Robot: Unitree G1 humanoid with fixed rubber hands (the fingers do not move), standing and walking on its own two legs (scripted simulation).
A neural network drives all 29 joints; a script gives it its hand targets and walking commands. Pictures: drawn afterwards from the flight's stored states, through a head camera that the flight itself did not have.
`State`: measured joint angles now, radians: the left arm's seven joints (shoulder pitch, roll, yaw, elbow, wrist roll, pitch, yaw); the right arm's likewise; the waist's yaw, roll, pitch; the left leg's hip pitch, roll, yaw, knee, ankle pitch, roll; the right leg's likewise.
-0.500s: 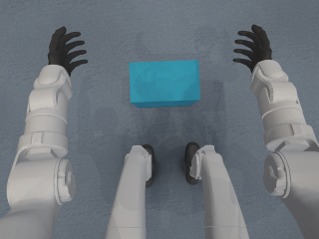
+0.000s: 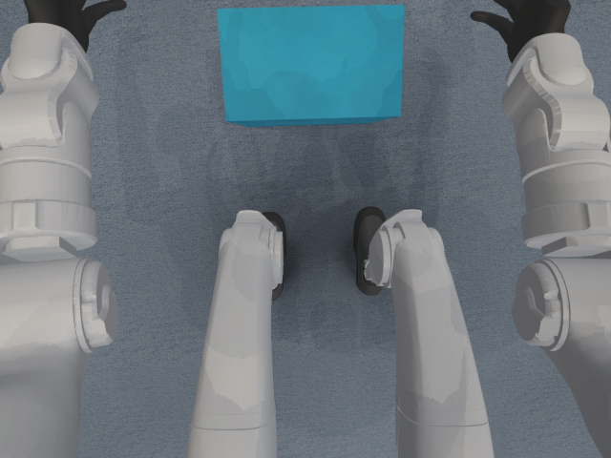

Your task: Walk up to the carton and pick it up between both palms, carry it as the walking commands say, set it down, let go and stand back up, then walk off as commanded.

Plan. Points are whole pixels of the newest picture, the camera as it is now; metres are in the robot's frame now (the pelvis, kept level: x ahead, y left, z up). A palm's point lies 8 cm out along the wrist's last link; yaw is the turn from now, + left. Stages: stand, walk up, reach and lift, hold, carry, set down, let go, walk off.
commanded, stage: reach and lift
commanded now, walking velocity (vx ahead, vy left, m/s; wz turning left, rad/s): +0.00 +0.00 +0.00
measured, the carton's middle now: (308, 79) +0.50 +0.02 -0.45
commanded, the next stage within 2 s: none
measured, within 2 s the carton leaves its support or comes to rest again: neither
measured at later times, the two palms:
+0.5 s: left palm (140, 61) +0.50 +0.25 -0.30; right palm (458, 60) +0.51 -0.18 -0.31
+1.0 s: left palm (178, 83) +0.49 +0.24 -0.43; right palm (455, 74) +0.51 -0.22 -0.41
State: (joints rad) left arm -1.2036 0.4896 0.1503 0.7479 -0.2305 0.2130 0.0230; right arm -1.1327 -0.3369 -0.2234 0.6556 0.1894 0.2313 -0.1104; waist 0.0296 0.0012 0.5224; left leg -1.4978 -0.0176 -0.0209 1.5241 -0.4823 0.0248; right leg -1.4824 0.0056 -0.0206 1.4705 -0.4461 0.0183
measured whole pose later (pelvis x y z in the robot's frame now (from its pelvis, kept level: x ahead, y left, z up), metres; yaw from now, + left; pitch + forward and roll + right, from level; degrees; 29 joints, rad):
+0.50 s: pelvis -0.03 +0.00 -0.16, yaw -1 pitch +28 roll -4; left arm -1.30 0.52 0.10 0.76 -0.27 0.30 0.07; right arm -1.29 -0.38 -0.17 0.74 0.24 0.30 -0.16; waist 0.04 0.01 0.53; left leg -1.99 -0.02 -0.01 2.06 -0.56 0.04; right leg -1.97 0.00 -0.02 2.00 -0.52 0.03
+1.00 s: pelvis +0.00 +0.00 -0.23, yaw -2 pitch +29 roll -2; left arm -1.20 0.47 0.09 0.83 -0.27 0.12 0.06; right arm -1.25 -0.50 -0.02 0.90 0.37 0.11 -0.11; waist 0.04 -0.03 0.52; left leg -2.19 0.02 0.03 2.32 -0.65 0.06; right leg -2.20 0.04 0.01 2.26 -0.58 0.05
